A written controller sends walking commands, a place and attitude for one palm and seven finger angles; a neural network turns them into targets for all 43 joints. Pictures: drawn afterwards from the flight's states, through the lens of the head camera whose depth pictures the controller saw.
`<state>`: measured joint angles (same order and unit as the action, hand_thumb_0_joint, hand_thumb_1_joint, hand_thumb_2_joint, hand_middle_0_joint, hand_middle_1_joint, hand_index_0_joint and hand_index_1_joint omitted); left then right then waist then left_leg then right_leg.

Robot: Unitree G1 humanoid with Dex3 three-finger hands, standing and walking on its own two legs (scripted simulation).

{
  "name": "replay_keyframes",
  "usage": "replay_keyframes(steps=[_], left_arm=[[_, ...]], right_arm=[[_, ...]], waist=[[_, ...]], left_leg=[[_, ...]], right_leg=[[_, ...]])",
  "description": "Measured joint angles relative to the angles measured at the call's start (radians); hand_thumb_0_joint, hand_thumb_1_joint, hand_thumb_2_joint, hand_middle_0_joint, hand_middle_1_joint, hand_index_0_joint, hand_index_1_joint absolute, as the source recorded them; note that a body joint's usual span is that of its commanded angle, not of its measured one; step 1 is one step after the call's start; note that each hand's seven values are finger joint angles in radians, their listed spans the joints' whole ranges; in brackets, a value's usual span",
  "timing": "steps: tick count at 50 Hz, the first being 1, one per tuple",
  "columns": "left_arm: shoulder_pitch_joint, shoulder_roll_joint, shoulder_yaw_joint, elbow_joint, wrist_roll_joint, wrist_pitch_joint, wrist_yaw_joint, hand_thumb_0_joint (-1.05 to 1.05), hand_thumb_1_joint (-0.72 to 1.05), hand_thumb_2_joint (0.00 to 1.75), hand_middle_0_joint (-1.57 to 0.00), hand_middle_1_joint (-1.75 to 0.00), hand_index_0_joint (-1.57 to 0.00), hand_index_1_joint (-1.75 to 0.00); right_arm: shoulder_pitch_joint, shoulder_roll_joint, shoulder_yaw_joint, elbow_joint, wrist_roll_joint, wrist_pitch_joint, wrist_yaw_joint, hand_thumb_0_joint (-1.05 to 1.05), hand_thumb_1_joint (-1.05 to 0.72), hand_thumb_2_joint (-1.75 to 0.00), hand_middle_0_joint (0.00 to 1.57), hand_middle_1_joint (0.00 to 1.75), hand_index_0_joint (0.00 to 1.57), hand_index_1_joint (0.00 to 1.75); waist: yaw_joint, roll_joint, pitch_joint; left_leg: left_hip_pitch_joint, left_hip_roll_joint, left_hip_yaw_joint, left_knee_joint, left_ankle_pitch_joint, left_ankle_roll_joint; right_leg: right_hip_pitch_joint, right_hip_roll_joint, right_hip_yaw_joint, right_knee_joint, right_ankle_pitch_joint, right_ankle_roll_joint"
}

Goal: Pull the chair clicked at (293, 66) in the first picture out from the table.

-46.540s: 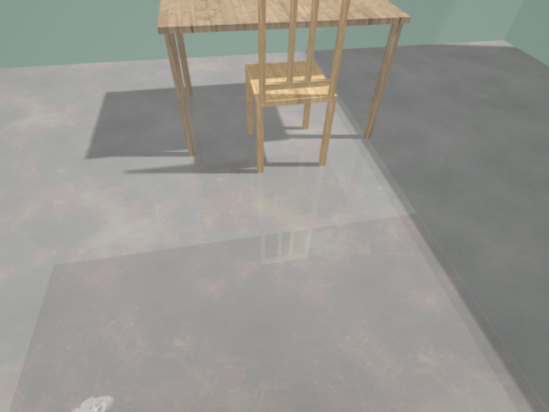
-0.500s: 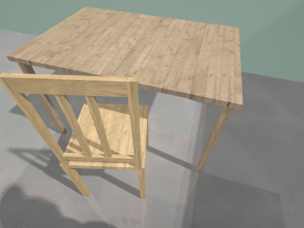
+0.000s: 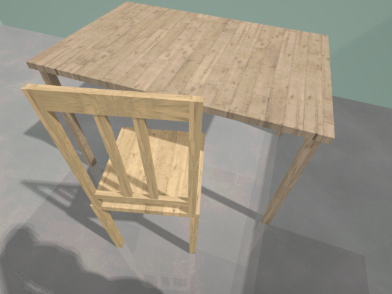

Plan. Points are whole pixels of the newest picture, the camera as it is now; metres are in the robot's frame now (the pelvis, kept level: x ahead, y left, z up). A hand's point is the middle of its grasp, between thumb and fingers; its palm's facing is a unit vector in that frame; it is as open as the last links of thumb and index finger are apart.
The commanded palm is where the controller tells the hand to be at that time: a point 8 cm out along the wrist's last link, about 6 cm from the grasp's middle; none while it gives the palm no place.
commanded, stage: shuffle to correct the standing spot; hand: left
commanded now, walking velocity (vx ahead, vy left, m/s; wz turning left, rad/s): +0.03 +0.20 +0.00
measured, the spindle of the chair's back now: (117, 162) +0.44 +0.26 -0.06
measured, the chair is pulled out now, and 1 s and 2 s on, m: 0.12 0.12 0.12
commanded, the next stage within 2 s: come to a stop and stand still in 0.04 s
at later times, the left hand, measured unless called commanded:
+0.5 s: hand out of the picture +0.03 +0.20 -0.17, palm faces -0.01 -0.98 -0.21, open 7.2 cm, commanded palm none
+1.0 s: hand out of the picture +0.04 +0.21 -0.17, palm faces -0.01 -0.98 -0.22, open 7.3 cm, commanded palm none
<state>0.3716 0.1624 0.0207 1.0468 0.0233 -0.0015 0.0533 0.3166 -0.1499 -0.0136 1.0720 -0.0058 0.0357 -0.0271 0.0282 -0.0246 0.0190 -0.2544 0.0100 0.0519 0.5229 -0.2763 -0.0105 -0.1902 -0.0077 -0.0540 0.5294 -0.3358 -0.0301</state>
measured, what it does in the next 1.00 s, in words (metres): stands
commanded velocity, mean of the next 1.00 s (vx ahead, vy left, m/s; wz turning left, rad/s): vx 0.01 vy -0.02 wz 0.00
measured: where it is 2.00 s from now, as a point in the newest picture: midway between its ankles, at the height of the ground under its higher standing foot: outside the picture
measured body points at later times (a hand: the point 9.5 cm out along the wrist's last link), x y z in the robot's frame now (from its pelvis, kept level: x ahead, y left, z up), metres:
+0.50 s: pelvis +0.01 +0.03 +0.00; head +0.01 +0.04 +0.45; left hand +0.03 +0.26 -0.15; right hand +0.00 -0.19 -0.15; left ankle +0.01 +0.12 -0.73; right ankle -0.05 -0.06 -0.73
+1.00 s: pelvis +0.03 +0.03 +0.00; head +0.04 +0.03 +0.45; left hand +0.05 +0.26 -0.15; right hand +0.03 -0.19 -0.16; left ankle +0.01 +0.12 -0.73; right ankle -0.05 -0.05 -0.73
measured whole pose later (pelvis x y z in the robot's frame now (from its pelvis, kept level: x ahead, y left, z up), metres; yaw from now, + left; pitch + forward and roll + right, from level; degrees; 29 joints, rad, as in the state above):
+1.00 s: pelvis +0.03 +0.03 +0.00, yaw -2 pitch +0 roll +1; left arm 0.30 0.16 -0.03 1.07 0.01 -0.02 0.05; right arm 0.28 -0.16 0.03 1.12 -0.01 -0.02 -0.04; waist 0.00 0.00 0.01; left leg -0.18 -0.03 0.11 0.48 -0.30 0.05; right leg -0.10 0.00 -0.06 0.49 -0.38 -0.03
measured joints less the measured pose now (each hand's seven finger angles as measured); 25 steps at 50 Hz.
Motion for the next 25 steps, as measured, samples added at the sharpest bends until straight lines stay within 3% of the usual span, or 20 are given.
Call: replay_keyframes(steps=[3,7,11,15,19,25], left_arm=[[-0.019,0.017,0.010,-0.011,-0.002,0.014,-0.002,0.00,0.91,0.90,-0.21,-0.29,-0.20,-0.30],[-0.060,0.031,0.015,-0.037,-0.001,0.034,-0.001,0.00,0.91,0.90,-0.21,-0.29,-0.20,-0.30],[-0.105,0.034,0.014,-0.059,0.001,0.038,-0.001,0.00,0.91,0.90,-0.20,-0.29,-0.20,-0.30],[-0.120,0.030,0.004,-0.064,0.001,0.022,-0.005,0.00,0.91,0.90,-0.20,-0.29,-0.20,-0.30],[-0.112,-0.005,-0.020,-0.035,-0.003,0.004,-0.006,0.00,0.91,0.90,-0.20,-0.29,-0.19,-0.30],[-0.082,0.003,-0.029,0.000,-0.006,-0.009,0.002,0.01,0.95,0.90,-0.20,-0.29,-0.20,-0.30]], right_arm=[[-0.010,-0.009,-0.004,-0.022,-0.002,-0.011,-0.002,0.01,-0.91,-0.90,0.20,0.30,0.19,0.30],[-0.033,-0.017,-0.002,-0.060,-0.006,-0.008,-0.003,0.01,-0.91,-0.90,0.20,0.30,0.19,0.30],[-0.067,-0.016,0.000,-0.082,-0.013,-0.006,-0.006,0.01,-0.92,-0.90,0.20,0.30,0.20,0.30],[-0.078,-0.017,0.002,-0.066,-0.012,-0.020,-0.006,0.01,-0.93,-0.90,0.20,0.30,0.20,0.30],[-0.065,-0.026,0.005,-0.017,-0.001,-0.025,-0.008,0.01,-0.94,-0.90,0.20,0.30,0.20,0.30],[-0.033,0.004,0.028,0.030,0.002,-0.037,-0.002,0.01,-0.93,-0.90,0.20,0.30,0.20,0.30]], waist=[[0.004,-0.022,0.013],[0.009,-0.015,0.026],[-0.001,0.008,0.042],[-0.013,0.010,0.034],[-0.029,0.052,0.015],[-0.038,0.003,-0.004]], left_leg=[[0.001,-0.027,0.030,-0.003,0.028,0.030],[-0.022,-0.051,0.056,0.015,0.003,0.072],[-0.033,-0.069,0.071,-0.003,0.021,0.091],[-0.024,-0.090,0.083,-0.025,0.034,0.093],[0.022,-0.056,0.056,-0.044,0.030,0.077],[0.058,-0.027,0.050,-0.075,0.037,0.057]], right_leg=[[-0.021,-0.038,0.015,0.050,-0.027,0.024],[-0.082,-0.066,0.017,0.162,-0.136,0.014],[-0.133,-0.068,0.005,0.280,-0.186,0.015],[-0.069,-0.054,0.007,0.119,-0.104,0.025],[0.024,-0.010,-0.017,-0.012,-0.004,0.008],[0.081,0.024,-0.020,-0.092,0.019,-0.009]])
